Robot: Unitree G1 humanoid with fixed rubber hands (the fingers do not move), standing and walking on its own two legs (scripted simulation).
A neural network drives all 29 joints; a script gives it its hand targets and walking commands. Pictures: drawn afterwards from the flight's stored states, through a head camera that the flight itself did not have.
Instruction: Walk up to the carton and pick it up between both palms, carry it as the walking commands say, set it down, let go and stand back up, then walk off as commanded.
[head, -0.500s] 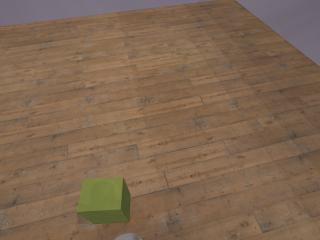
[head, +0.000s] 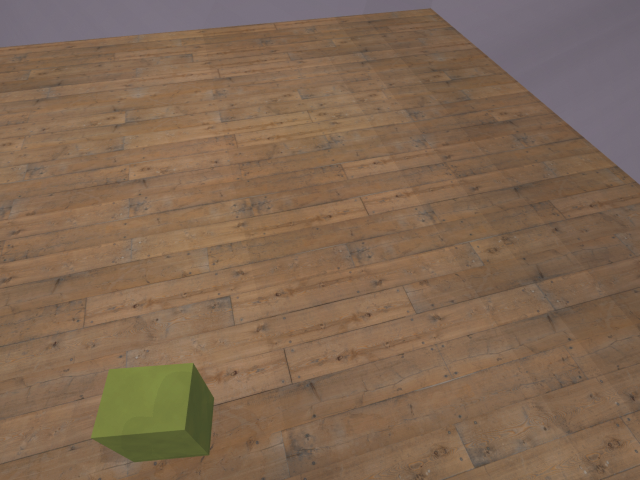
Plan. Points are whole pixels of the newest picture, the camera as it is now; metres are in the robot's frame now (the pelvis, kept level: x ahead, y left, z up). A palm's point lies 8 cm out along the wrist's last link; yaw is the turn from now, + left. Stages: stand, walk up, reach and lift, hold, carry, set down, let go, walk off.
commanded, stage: stand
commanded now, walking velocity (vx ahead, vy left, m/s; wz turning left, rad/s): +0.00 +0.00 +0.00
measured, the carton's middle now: (162, 414) +0.38 +0.40 -0.63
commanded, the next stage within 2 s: none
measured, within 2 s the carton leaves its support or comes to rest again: neither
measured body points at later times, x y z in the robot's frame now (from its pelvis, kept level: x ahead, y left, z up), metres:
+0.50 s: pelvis +0.01 -0.03 +0.01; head +0.02 -0.04 +0.46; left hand +0.00 +0.20 -0.15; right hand -0.01 -0.27 -0.16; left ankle -0.02 +0.13 -0.74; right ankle -0.01 -0.13 -0.74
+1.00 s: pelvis +0.01 -0.02 +0.01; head +0.01 -0.02 +0.46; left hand -0.01 +0.20 -0.15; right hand -0.03 -0.23 -0.16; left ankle -0.02 +0.13 -0.74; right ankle -0.01 -0.13 -0.74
